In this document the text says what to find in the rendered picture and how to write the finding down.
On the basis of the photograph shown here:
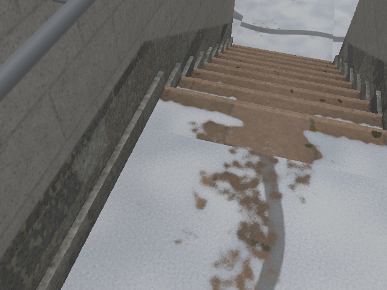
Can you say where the stairs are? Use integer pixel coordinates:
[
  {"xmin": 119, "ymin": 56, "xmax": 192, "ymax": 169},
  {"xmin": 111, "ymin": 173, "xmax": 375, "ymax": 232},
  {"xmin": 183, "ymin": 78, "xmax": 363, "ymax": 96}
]
[{"xmin": 177, "ymin": 45, "xmax": 383, "ymax": 129}]

